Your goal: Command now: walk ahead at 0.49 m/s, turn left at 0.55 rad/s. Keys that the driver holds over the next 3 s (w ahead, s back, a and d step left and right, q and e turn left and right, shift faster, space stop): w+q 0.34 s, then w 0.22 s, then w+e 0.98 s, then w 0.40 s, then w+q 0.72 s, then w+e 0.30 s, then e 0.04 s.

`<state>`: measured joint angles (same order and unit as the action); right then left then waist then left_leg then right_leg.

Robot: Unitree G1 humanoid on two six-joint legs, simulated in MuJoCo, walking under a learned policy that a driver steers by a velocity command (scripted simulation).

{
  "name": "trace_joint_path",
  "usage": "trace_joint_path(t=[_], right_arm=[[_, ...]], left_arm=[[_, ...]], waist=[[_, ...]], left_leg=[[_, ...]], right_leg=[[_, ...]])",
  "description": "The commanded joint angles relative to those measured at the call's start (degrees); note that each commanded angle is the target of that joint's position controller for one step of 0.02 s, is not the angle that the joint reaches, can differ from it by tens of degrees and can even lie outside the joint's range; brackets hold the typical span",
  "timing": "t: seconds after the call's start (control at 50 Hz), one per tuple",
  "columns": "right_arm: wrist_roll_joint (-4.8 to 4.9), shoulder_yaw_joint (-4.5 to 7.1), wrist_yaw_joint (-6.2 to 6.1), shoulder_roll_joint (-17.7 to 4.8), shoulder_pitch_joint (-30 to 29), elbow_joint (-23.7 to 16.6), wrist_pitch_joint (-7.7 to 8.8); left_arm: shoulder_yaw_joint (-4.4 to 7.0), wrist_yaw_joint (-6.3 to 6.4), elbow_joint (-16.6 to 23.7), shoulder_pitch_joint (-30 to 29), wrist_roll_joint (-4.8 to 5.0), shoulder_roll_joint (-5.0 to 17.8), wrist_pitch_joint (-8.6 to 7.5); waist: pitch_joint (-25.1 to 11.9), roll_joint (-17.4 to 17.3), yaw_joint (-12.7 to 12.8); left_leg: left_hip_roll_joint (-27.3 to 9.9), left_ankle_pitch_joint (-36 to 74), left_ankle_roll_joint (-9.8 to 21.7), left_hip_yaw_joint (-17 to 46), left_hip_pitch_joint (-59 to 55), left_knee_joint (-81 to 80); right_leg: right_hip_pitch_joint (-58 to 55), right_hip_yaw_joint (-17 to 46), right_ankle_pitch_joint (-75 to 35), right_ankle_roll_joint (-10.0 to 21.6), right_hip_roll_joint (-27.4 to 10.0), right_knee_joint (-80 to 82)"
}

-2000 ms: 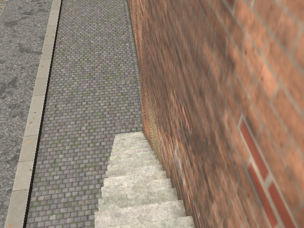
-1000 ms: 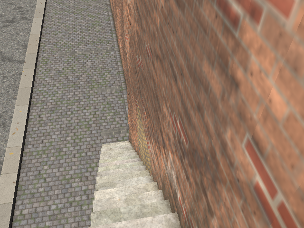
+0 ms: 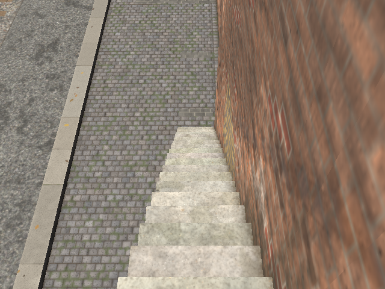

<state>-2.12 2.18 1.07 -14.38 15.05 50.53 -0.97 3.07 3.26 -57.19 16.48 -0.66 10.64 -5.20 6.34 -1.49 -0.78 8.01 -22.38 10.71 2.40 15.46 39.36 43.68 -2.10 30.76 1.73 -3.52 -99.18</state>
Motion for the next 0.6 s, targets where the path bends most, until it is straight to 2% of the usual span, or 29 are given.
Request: trace_joint_path(t=[0.02,0.04,0.06,0.08,0.1,0.12,0.14,0.16,0.18,0.2,0.24,0.26,0.28,0.3,0.32,0.34,0.36,0.38,0.4,0.42,0.44,0.46,0.48,0.5,0.52,0.54,0.56,0.58,0.6], right_arm=[[2.56,1.35,-0.85,-6.71,5.92,0.16,1.46],[2.15,0.72,-0.50,-5.00,1.77,-1.45,1.70],[2.59,0.34,-0.02,-3.96,0.08,1.79,2.03],[2.37,-0.50,-0.23,-1.81,1.89,2.68,3.15],[2.87,-1.72,0.02,1.12,2.40,4.10,3.54],[2.43,-1.83,0.06,0.84,3.39,4.13,3.45],[2.93,-1.67,-0.88,0.35,4.16,4.07,4.00],[2.26,-1.48,-1.64,-0.93,5.40,4.96,4.05],[1.47,-1.21,-2.13,-2.09,7.08,5.28,3.68],[0.78,-0.98,-2.67,-1.94,8.98,5.26,2.45],[-0.14,-0.75,-1.25,-1.97,6.37,4.12,1.27],[0.51,-0.86,-0.20,-2.27,4.22,4.04,1.03],[0.55,-1.26,-0.29,-1.28,6.54,2.72,0.80],[-0.13,-0.93,-0.41,-1.12,9.56,3.71,0.49],[0.02,-0.89,0.22,0.96,5.74,3.06,-0.07],[1.34,-1.32,1.11,6.07,15.79,5.05,-0.91],[0.14,-1.37,1.63,5.91,17.03,5.73,-1.23],[0.16,-1.61,1.43,3.23,13.78,1.92,-1.01],[-3.10,-0.65,1.33,-0.56,4.42,0.12,-1.51],[-3.64,-0.32,1.56,-1.28,0.47,-0.76,-1.45],[-2.82,-0.26,1.30,-0.59,-0.16,0.29,-2.31],[-2.36,-1.13,0.64,2.34,-1.33,0.17,-2.57],[-0.97,-1.25,0.57,3.44,0.33,0.48,-2.62],[-0.53,-1.61,0.77,4.57,0.83,0.78,-1.45],[1.61,-2.37,1.47,5.64,0.03,-0.03,-0.91],[1.60,-1.97,2.00,5.02,-1.28,0.09,-1.04],[1.13,-1.79,2.36,4.25,-2.24,-0.36,-1.04],[0.64,-1.55,2.07,4.44,-0.90,1.29,-1.70],[0.80,-2.00,1.70,4.36,-1.28,0.48,-1.81]], left_arm=[[-1.16,-0.61,8.21,4.29,0.69,2.74,1.57],[-0.23,-0.06,9.08,-3.06,0.59,6.55,2.15],[0.09,0.38,3.17,3.44,-0.42,4.88,3.05],[0.77,0.19,3.89,4.34,-0.32,6.89,2.65],[1.64,-0.41,4.68,4.56,1.21,9.00,1.90],[1.27,-0.94,4.53,2.38,0.37,8.12,0.82],[-0.29,-1.58,6.76,0.49,-0.92,5.10,0.10],[-0.65,-1.73,7.66,-2.32,0.30,3.16,0.02],[-0.80,-1.61,9.29,-3.95,1.50,3.29,0.30],[-0.39,0.45,10.85,-1.30,3.23,3.41,1.48],[0.76,0.75,8.84,6.00,4.34,6.03,2.59],[1.92,0.53,6.99,13.53,4.20,8.42,3.19],[2.33,0.66,7.98,13.84,3.88,9.68,3.62],[3.04,0.13,6.64,14.54,2.97,13.07,3.38],[2.84,-0.49,5.59,20.97,2.88,14.57,4.03],[1.91,-1.57,2.09,24.81,1.53,14.86,4.29],[0.37,-2.19,0.52,25.99,3.04,11.59,4.95],[2.87,-1.25,-1.19,26.75,3.66,18.56,4.50],[1.24,-1.10,0.73,22.88,4.89,14.72,4.57],[0.10,-0.88,0.84,19.91,5.50,14.98,4.15],[-0.82,-0.60,1.29,19.10,5.07,15.22,4.11],[-1.73,-0.02,1.29,16.79,4.15,13.60,3.51],[-2.94,0.15,3.33,13.98,3.66,12.56,3.20],[-3.29,-0.65,2.22,14.97,3.85,11.40,1.78],[-5.70,0.14,5.22,8.24,4.34,5.49,1.43],[-6.56,0.18,6.31,8.87,4.75,5.01,1.56],[-6.03,0.15,6.15,10.06,5.01,7.94,1.97],[-5.69,0.09,6.25,10.30,6.14,10.98,1.33],[-5.35,0.05,6.85,8.31,6.38,12.38,1.35]], waist=[[-11.38,-5.37,2.49],[-3.97,-1.33,2.04],[-5.90,-3.10,4.10],[-4.82,-4.01,3.81],[-2.11,-8.05,2.70],[-2.56,-5.54,0.82],[-3.08,-0.34,0.39],[-0.88,-1.31,-1.00],[0.63,-2.44,-2.64],[2.36,-7.96,-4.19],[1.80,-4.92,-3.13],[-1.31,-4.81,0.27],[-0.98,2.24,1.31],[-1.56,7.77,0.37],[-5.43,10.91,4.36],[-7.38,16.21,-0.81],[-5.43,16.29,-1.23],[-7.02,25.72,0.68],[-0.72,16.30,2.42],[4.74,17.36,2.51],[8.22,15.37,1.38],[11.06,11.07,0.70],[10.74,10.85,-1.35],[11.08,12.69,-0.51],[10.18,7.37,-3.44],[7.18,5.68,-2.45],[5.74,6.88,-1.57],[1.44,8.87,-1.51],[1.69,12.50,-2.30]], left_leg=[[-28.03,43.81,9.07,32.41,-11.98,-9.18],[-22.69,32.89,8.21,32.52,1.14,-11.59],[-16.04,32.22,6.22,26.64,10.13,-8.15],[-12.13,30.95,4.43,22.22,5.75,-2.53],[-7.63,27.76,0.46,15.24,6.65,1.21],[-5.42,22.52,-0.12,16.10,9.25,3.58],[-5.34,8.63,-2.18,15.50,11.04,4.45],[-6.19,3.91,-1.30,17.53,12.25,5.30],[-6.12,4.02,-0.15,20.05,7.97,5.72],[-3.79,6.32,0.67,21.32,3.95,9.79],[-1.51,5.86,0.53,19.87,10.14,20.35],[-0.48,0.58,0.08,21.43,16.73,25.79],[1.84,-4.88,-0.33,17.12,15.32,33.93],[3.87,-17.73,0.02,18.37,18.10,45.16],[6.84,-39.61,0.30,14.55,28.38,59.41],[6.85,-41.73,0.23,7.74,41.59,77.58],[3.59,-31.21,-0.76,7.77,49.36,79.20],[1.08,-27.44,-5.24,3.76,54.82,82.07],[-2.37,-19.01,-6.27,5.12,56.02,78.51],[-3.64,-13.93,-7.29,6.58,52.17,75.90],[-4.60,-12.55,-8.28,5.82,48.25,73.44],[-5.79,-1.62,-8.98,11.86,45.32,67.29],[-4.00,4.95,-10.23,11.44,42.64,62.14],[-4.15,8.62,-10.36,11.16,42.16,60.92],[-3.49,20.35,-12.49,12.42,34.60,46.40],[-3.25,25.95,-13.61,10.29,27.45,38.36],[-3.50,27.60,-13.89,7.93,24.18,31.87],[-3.32,31.35,-14.24,6.65,17.97,39.77],[-5.23,28.72,-14.71,4.87,19.29,37.43]], right_leg=[[12.86,6.68,-27.37,-3.98,-4.83,25.93],[2.57,6.79,-26.30,-5.72,-4.59,32.06],[-12.57,2.84,-23.82,-5.63,-1.80,27.92],[-9.35,4.05,-37.98,-4.14,-1.09,36.94],[-10.83,0.15,-38.59,-3.73,0.03,46.99],[-17.91,-0.35,-40.68,-2.95,1.50,51.42],[-23.23,0.21,-53.21,-4.00,1.71,63.09],[-25.94,1.42,-53.23,-4.66,1.71,67.54],[-24.89,4.32,-49.78,-4.67,0.19,75.38],[-26.19,6.37,-47.02,-4.40,-3.89,86.69],[-36.50,3.59,-56.22,-5.77,-4.66,87.29],[-44.76,5.11,-59.82,-6.15,-6.05,81.24],[-44.13,4.39,-52.41,-5.18,-6.85,89.36],[-46.73,9.87,-57.08,-4.31,-10.89,85.03],[-54.79,10.83,-56.02,-4.72,-13.28,74.45],[-60.59,8.68,-52.79,-6.82,-16.05,60.66],[-59.02,14.57,-49.35,-8.54,-19.39,59.29],[-56.05,36.16,-20.54,4.30,-30.22,74.66],[-46.87,33.28,10.45,3.83,-24.89,82.12],[-36.28,32.11,10.18,4.40,-25.00,83.50],[-28.66,27.36,9.36,2.44,-22.92,83.67],[-20.42,21.47,5.81,2.38,-21.40,81.30],[-15.95,14.45,2.45,-0.30,-16.17,79.17],[-13.25,13.12,0.18,0.05,-15.28,77.13],[-4.31,8.80,5.61,1.85,-14.59,75.17],[-3.50,6.91,4.58,1.87,-14.19,75.11],[-6.75,5.81,2.38,1.32,-13.93,75.81],[-7.68,6.59,-4.26,2.42,-14.53,74.81],[-10.80,5.20,-9.76,3.20,-14.58,73.83]])
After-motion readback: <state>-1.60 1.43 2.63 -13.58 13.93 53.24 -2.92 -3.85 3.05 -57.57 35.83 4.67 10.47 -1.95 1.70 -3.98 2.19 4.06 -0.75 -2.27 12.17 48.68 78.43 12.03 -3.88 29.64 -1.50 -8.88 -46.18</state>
